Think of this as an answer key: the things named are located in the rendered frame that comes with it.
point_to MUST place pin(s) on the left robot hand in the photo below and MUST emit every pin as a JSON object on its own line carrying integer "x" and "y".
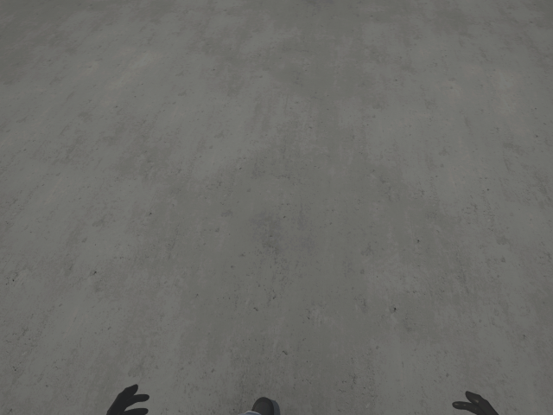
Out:
{"x": 127, "y": 398}

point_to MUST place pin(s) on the robot left foot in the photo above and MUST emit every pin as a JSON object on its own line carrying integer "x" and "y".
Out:
{"x": 263, "y": 406}

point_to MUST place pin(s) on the right robot hand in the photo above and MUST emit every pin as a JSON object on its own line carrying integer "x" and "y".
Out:
{"x": 477, "y": 406}

